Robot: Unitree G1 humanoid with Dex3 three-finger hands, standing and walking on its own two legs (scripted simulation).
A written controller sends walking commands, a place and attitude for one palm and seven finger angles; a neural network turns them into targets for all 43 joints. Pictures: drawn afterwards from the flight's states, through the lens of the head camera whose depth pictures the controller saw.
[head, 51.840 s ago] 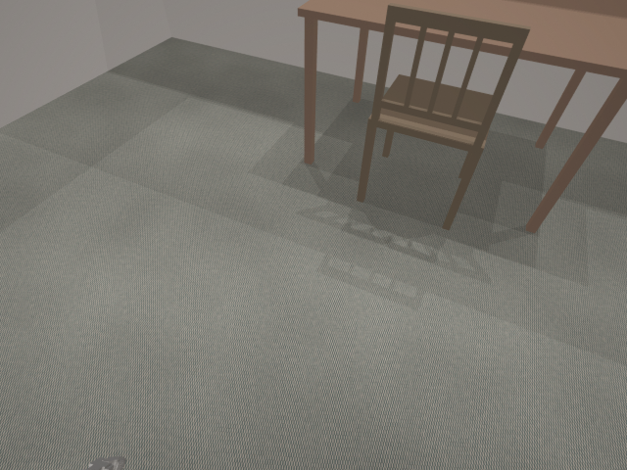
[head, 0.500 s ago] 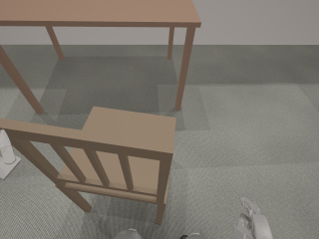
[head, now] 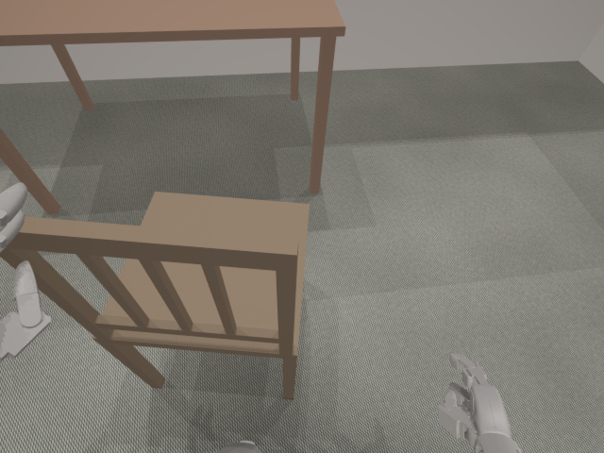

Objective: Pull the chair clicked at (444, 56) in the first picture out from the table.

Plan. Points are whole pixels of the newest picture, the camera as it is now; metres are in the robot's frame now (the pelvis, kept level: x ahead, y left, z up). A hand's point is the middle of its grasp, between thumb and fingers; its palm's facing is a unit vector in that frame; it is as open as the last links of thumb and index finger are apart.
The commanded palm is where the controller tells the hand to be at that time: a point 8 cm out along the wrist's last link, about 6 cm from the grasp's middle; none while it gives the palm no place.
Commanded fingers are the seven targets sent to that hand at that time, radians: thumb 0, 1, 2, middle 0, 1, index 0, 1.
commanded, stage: step back with the hand held close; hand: left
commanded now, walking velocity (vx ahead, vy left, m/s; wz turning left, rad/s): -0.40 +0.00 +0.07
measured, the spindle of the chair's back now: (170, 295) +0.36 +0.24 -0.11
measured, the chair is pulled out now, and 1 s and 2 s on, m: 0.65 0.65 0.65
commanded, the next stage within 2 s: stop stepping back and stand still in 0.04 s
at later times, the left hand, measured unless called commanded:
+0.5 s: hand out of the picture +0.09 +0.25 +0.16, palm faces +0.47 -0.79 -0.40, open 7.4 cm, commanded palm +0.03 +0.29 +0.18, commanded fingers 0.00 0.90 0.90 -0.20 -0.30 -0.20 -0.30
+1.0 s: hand out of the picture +0.10 +0.26 +0.10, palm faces +0.37 -0.81 -0.45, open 7.4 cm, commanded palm none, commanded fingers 0.00 0.90 0.90 -0.20 -0.30 -0.20 -0.30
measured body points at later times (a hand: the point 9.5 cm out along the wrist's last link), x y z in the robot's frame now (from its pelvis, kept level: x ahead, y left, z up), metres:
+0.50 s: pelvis -0.10 -0.02 +0.00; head -0.12 +0.00 +0.45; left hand +0.06 +0.29 +0.18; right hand +0.05 -0.26 -0.08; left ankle -0.09 +0.10 -0.74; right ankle -0.04 -0.14 -0.74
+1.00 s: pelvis -0.11 -0.01 +0.00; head -0.11 -0.01 +0.45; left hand +0.07 +0.30 +0.13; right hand +0.06 -0.25 -0.09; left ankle -0.09 +0.10 -0.74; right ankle -0.07 -0.14 -0.74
